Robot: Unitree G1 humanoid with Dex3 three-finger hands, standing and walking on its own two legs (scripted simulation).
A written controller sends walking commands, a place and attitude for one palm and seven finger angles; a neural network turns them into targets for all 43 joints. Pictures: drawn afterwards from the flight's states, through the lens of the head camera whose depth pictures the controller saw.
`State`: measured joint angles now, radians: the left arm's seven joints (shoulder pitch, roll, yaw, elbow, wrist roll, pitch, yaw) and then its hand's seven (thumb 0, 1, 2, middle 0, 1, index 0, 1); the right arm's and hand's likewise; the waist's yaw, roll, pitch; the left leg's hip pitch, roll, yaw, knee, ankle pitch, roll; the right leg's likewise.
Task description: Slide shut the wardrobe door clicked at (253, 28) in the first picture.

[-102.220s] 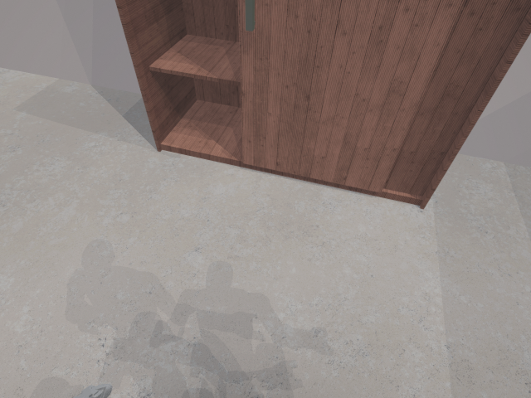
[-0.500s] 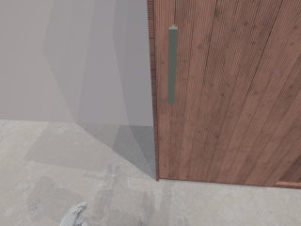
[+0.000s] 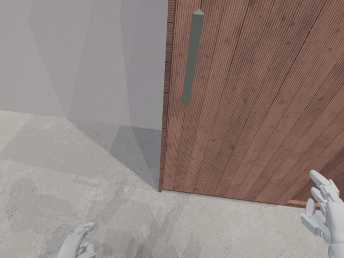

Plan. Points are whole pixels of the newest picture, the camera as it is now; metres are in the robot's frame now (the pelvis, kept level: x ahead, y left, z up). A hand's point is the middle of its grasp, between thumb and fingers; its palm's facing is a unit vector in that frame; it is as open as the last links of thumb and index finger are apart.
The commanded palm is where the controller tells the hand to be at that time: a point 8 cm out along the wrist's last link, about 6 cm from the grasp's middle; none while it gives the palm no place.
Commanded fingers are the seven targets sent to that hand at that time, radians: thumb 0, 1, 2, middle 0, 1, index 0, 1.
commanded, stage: let the arm hang, fingers relaxed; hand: right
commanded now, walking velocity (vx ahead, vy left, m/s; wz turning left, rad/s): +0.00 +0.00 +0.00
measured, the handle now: (191, 61) +0.64 -0.01 +0.17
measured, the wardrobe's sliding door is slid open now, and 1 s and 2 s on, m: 0.00 0.00 0.00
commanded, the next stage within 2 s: look to check the result in 1.00 s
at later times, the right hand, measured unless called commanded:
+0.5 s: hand out of the picture -0.08 -0.21 -0.16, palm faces +0.06 +0.97 -0.25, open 7.3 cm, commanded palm none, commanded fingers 0.00 -0.90 -0.90 0.20 0.30 0.20 0.30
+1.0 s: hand out of the picture +0.05 -0.24 -0.15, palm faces +0.01 +0.96 -0.28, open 7.4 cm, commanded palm none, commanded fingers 0.00 -0.90 -0.90 0.20 0.30 0.20 0.30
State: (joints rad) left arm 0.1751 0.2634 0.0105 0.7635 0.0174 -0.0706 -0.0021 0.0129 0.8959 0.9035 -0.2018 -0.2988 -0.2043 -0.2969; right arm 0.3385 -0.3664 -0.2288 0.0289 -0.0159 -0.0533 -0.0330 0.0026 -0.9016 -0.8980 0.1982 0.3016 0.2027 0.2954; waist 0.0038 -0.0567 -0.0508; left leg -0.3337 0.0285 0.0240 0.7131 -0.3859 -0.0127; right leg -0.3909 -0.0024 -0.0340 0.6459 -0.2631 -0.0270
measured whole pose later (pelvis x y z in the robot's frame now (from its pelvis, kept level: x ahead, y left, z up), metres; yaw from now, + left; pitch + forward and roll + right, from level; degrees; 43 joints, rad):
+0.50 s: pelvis -0.03 -0.01 +0.01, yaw -3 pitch -1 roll +2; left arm 0.30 0.19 0.02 1.07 0.03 0.04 0.01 0.01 0.90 0.90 -0.20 -0.30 -0.20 -0.30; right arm 0.35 -0.24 -0.03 1.11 -0.02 0.03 -0.01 0.01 -0.93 -0.90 0.20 0.30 0.20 0.29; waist 0.00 -0.02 0.07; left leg -0.22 0.01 0.04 0.46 -0.23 0.00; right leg -0.33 0.01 0.01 0.48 -0.14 -0.03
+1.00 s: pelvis -0.01 -0.01 +0.02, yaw -2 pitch -1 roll +1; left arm 0.14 0.28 0.04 1.11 0.03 0.01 0.00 0.01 0.90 0.90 -0.20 -0.30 -0.20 -0.30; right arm 0.13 -0.28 -0.03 1.10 -0.02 -0.01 0.00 0.01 -0.91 -0.90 0.20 0.30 0.20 0.29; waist 0.02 -0.01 0.06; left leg -0.17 0.02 0.01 0.41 -0.21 -0.02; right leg -0.26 0.02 -0.01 0.40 -0.12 -0.04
